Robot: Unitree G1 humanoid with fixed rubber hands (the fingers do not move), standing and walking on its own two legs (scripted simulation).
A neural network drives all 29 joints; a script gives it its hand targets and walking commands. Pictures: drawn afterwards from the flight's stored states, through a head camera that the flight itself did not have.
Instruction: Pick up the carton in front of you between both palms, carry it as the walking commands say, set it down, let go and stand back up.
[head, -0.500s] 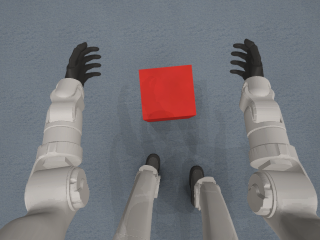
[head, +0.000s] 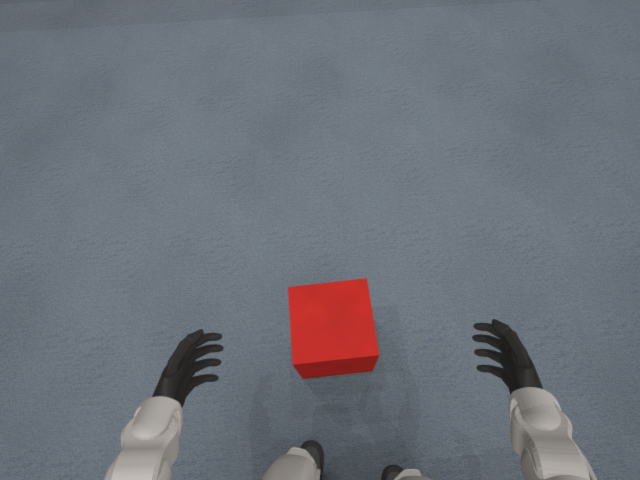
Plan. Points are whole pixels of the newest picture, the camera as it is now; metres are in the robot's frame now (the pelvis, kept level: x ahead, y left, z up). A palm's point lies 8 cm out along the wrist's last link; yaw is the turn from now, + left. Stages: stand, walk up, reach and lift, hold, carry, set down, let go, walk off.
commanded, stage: let go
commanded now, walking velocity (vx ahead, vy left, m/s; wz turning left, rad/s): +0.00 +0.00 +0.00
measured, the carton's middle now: (332, 331) +0.45 +0.07 -0.63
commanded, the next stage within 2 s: stand in 0.68 s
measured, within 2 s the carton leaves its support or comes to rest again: neither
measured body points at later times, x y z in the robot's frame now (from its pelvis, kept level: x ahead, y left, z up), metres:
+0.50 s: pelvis +0.03 -0.02 +0.02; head +0.05 -0.01 +0.47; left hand +0.21 +0.21 -0.06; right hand +0.20 -0.25 -0.06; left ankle +0.03 +0.12 -0.72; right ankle -0.01 -0.13 -0.72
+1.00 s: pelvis +0.03 +0.00 +0.01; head +0.04 +0.02 +0.46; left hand +0.17 +0.30 -0.09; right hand +0.16 -0.29 -0.07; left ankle +0.03 +0.12 -0.72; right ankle -0.01 -0.13 -0.72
